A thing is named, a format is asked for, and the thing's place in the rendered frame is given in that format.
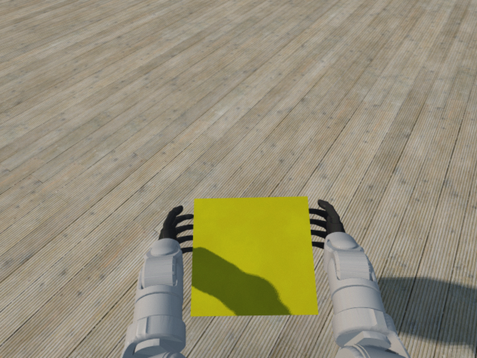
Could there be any right robot hand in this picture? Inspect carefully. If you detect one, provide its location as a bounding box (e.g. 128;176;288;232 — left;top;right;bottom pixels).
309;199;346;249

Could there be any carton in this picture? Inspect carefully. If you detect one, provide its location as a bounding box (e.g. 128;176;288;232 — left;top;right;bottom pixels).
191;196;318;316

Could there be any robot right forearm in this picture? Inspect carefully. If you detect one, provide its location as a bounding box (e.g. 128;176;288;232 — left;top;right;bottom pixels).
323;232;410;358

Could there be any robot left forearm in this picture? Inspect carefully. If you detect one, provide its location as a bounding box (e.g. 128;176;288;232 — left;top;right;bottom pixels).
120;238;186;358

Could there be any left robot hand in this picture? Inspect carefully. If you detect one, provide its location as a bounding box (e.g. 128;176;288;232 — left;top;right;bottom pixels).
158;205;194;254

